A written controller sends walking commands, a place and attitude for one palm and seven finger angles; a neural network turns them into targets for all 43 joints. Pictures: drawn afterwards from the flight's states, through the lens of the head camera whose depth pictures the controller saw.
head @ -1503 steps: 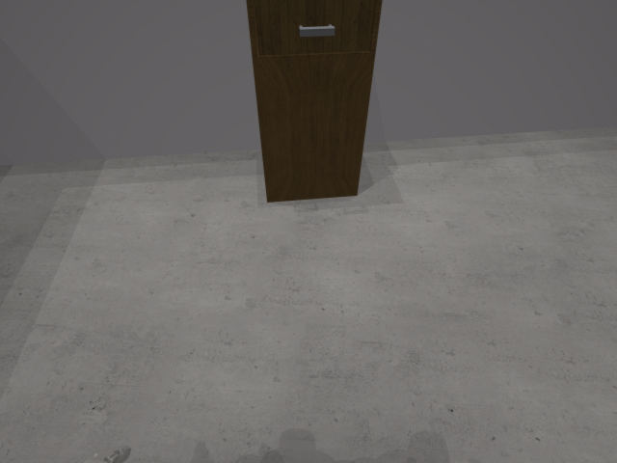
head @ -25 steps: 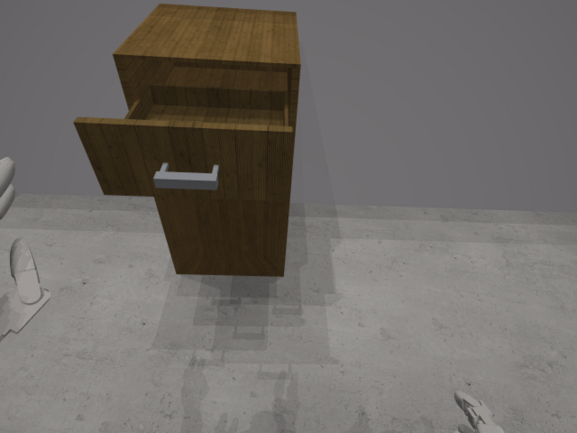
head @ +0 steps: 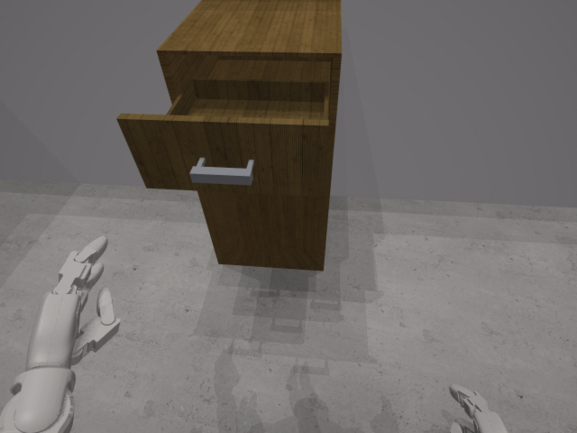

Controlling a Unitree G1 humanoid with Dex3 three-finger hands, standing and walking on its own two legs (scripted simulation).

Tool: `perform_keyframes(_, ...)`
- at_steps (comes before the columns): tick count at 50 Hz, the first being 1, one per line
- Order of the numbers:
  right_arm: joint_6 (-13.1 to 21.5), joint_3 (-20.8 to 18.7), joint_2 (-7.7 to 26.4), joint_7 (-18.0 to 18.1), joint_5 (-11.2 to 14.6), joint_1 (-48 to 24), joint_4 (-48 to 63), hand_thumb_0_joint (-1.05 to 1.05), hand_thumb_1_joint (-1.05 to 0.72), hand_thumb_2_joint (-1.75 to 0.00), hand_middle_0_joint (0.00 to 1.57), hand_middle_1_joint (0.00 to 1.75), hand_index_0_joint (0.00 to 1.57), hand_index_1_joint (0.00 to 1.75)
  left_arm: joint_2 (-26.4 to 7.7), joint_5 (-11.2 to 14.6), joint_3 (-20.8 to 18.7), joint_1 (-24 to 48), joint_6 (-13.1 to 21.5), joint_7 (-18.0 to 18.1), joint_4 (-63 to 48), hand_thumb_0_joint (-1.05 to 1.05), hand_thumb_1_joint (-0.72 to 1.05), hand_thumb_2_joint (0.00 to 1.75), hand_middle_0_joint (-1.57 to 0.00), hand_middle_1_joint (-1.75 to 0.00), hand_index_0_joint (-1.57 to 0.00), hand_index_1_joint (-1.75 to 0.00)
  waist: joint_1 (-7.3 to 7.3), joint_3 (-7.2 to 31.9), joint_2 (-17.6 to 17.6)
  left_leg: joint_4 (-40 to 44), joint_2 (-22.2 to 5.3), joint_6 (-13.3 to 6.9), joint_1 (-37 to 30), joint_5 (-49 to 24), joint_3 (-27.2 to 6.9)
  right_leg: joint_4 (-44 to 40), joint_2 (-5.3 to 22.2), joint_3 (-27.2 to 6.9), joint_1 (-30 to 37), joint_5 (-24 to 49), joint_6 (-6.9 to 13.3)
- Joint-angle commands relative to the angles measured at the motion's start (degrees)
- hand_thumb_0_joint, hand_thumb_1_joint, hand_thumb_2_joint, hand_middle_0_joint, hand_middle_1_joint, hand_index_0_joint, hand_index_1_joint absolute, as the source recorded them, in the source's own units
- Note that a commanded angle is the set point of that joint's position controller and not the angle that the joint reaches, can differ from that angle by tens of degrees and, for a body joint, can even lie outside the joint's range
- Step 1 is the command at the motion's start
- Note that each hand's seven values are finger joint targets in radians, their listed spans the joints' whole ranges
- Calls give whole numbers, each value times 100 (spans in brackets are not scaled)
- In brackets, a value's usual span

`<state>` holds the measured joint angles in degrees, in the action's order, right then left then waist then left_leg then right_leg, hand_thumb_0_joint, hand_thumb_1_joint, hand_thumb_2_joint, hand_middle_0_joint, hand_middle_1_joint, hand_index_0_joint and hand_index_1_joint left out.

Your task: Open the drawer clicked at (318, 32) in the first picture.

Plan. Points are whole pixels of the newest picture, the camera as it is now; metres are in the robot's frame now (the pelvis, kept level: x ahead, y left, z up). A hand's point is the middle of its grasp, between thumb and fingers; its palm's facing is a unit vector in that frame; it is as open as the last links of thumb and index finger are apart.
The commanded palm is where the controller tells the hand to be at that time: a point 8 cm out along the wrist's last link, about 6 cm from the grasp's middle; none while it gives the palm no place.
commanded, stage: let the arm hang, fingers relaxed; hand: left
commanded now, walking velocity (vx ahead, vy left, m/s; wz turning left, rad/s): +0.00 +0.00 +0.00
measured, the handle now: (224, 169) +0.59 +0.16 +0.04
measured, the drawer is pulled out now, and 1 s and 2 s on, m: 0.29 0.29 0.29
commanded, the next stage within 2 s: look to check the result in 1.00 s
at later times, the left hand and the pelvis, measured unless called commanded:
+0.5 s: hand out of the picture -0.03 +0.20 -0.16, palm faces +0.02 -0.96 -0.28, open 7.3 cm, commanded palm none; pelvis -0.01 -0.01 +0.01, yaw -1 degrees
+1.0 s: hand out of the picture +0.01 +0.16 -0.16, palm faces +0.01 -0.98 -0.21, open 7.4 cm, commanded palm none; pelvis -0.01 -0.01 +0.01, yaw -1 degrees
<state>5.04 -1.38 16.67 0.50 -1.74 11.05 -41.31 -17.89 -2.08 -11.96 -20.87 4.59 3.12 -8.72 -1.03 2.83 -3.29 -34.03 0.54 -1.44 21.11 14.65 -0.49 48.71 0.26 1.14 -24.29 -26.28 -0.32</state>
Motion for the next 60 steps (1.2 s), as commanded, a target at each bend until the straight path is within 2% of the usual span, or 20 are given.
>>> perform_keyframes(1, -92, -108, 666, 23, -40, 30, 384, 0, -90, -90, 20, 30, 20, 30, 76, -16, 742, -92, -514, -245, 1913, 0, 90, 90, -20, -30, -20, -30, 99, 484, 858, 415, -1353, -748, -885, -4019, -1107, -372, 8, -233, 188, -117, -82)
perform_keyframes(2, -143, -102, 698, 19, -25, -87, 379, 0, -90, -90, 20, 30, 20, 30, -20, -20, 772, -22, -517, -246, 2327, 0, 90, 90, -20, -30, -20, -30, 192, 487, 766, 331, -1096, -500, -937, -3842, -745, -979, -1, -167, 498, 729, -41)
perform_keyframes(3, -220, -90, 603, 28, 34, -114, 335, 0, -90, -90, 20, 30, 20, 30, -224, -2, 740, -92, -507, -240, 2752, 0, 90, 90, -20, -30, -20, -30, 252, 552, 832, 109, -707, -276, -530, -2986, -475, -1532, 125, -503, 1231, 2259, 21)
perform_keyframes(4, -267, -77, 399, 21, 79, -68, 278, 0, -90, -90, 20, 30, 20, 30, -546, -8, 702, -136, -494, -230, 3172, 0, 90, 90, -20, -30, -20, -30, 225, 419, 1082, -168, -237, -12, -66, -1500, -140, -1951, 621, -1227, 1594, 3330, 215)
perform_keyframes(5, -313, -63, 250, -12, 96, 51, 201, 0, -90, -90, 20, 30, 20, 30, -789, 2, 698, -54, -475, -252, 3542, 0, 90, 90, -20, -30, -20, -30, 105, 177, 866, -239, -17, 127, -42, -196, 32, -2303, 1217, -1711, 1339, 3585, 516)
perform_keyframes(6, -390, -42, 189, -52, 128, 284, 53, 0, -90, -90, 20, 30, 20, 30, -886, 36, 785, 176, -484, -283, 3852, 0, 90, 90, -20, -30, -20, -30, -111, -10, 383, -59, 8, 149, -412, 395, 38, -2499, 1367, -1588, 774, 2501, 644)
perform_keyframes(7, -460, -43, 153, -62, 80, 274, -20, 0, -90, -90, 20, 30, 20, 30, -830, 74, 829, 367, -501, -283, 4086, 0, 90, 90, -20, -30, -20, -30, -112, -136, 28, 110, -28, 118, -627, -156, 30, -2451, 1018, -1420, 594, 2111, 553)
perform_keyframes(8, -485, -21, 132, -26, 68, 148, -160, 0, -90, -90, 20, 30, 20, 30, -681, 90, 864, 427, -469, -262, 4425, 0, 90, 90, -20, -30, -20, -30, -54, -80, 658, 98, -104, 110, -674, -610, -53, -2440, 698, -1298, 736, 2237, 431)
perform_keyframes(9, -480, -21, 186, -2, 82, 119, -294, 0, -90, -90, 20, 30, 20, 30, -573, 119, 900, 454, -446, -248, 4724, 0, 90, 90, -20, -30, -20, -30, -11, -132, 915, 138, -134, 106, -693, -795, -105, -2508, 673, -1187, 879, 2529, 395)
perform_keyframes(11, -476, -13, 153, 27, 113, 227, -552, 0, -90, -90, 20, 30, 20, 30, -448, 155, 949, 417, -440, -233, 5197, 0, 90, 90, -20, -30, -20, -30, -51, -143, 242, 425, -242, 107, -1017, -919, -175, -2574, 569, -1114, 841, 2247, 374)
perform_keyframes(13, -496, -18, 81, 65, 76, 286, -749, 0, -90, -90, 20, 30, 20, 30, -257, 150, 893, 314, -465, -200, 5498, 0, 90, 90, -20, -30, -20, -30, 16, -241, -543, 738, -440, 29, -948, -905, -365, -2564, 379, -874, 978, 1875, 322)
perform_keyframes(14, -510, -12, 93, 67, 78, 292, -862, 0, -90, -90, 20, 30, 20, 30, -241, 159, 920, 267, -478, -203, 5688, 0, 90, 90, -20, -30, -20, -30, 51, -242, -637, 886, -478, 6, -837, -629, -420, -2614, 331, -838, 1090, 1629, 314)
perform_keyframes(16, -525, -19, 103, 82, 81, 374, -1033, 0, -90, -90, 20, 30, 20, 30, -187, 162, 939, 239, -483, -206, 5971, 0, 90, 90, -20, -30, -20, -30, 60, -303, -366, 1099, -502, -10, -763, -187, -499, -2745, 293, -806, 1161, 1306, 326)
perform_keyframes(17, -540, -46, 108, 92, 88, 411, -1090, 0, -90, -90, 20, 30, 20, 30, -170, 161, 951, 227, -479, -198, 6101, 0, 90, 90, -20, -30, -20, -30, 72, -415, 14, 1134, -534, -18, -809, -145, -514, -2833, 287, -768, 1090, 1230, 334)
perform_keyframes(23, -523, -62, 133, 107, 85, 643, -1535, 0, -90, -90, 20, 30, 20, 30, -135, 150, 976, 208, -483, -170, 6626, 0, 90, 90, -20, -30, -20, -30, 57, -490, 151, 1514, -604, -47, -903, 144, -607, -2912, 284, -670, 1099, 1028, 300)
perform_keyframes(27, -528, -79, 104, 104, 94, 657, -1722, 0, -90, -90, 20, 30, 20, 30, -141, 144, 985, 198, -476, -149, 6832, 0, 90, 90, -20, -30, -20, -30, 89, -807, 432, 1580, -575, -39, -853, 182, -544, -3010, 307, -674, 970, 866, 286)
perform_keyframes(38, -524, -54, -128, 101, 72, 697, -1987, 0, -90, -90, 20, 30, 20, 30, -25, 135, 976, 334, -467, -117, 7020, 0, 90, 90, -20, -30, -20, -30, 61, -905, 225, 1597, -516, 22, -895, 41, -440, -3040, 362, -705, 915, 888, 246)
perform_keyframes(42, -527, -67, -171, 105, 83, 699, -1986, 0, -90, -90, 20, 30, 20, 30, -17, 132, 956, 337, -455, -116, 7017, 0, 90, 90, -20, -30, -20, -30, 77, -914, 345, 1544, -489, 32, -918, -13, -412, -3085, 357, -750, 884, 821, 251)
perform_keyframes(45, -512, -60, -213, 117, 71, 720, -2021, 0, -90, -90, 20, 30, 20, 30, 48, 139, 954, 401, -454, -116, 7019, 0, 90, 90, -20, -30, -20, -30, 52, -815, 105, 1537, -498, 48, -938, -152, -412, -3019, 366, -742, 962, 1035, 253)
perform_keyframes(60, -512, -100, -222, 151, 86, 686, -2030, 0, -90, -90, 20, 30, 20, 30, 94, 146, 914, 455, -446, -104, 7067, 0, 90, 90, -20, -30, -20, -30, 34, -709, 249, 1419, -542, 54, -1064, -429, -367, -2991, 375, -750, 1047, 1296, 266)
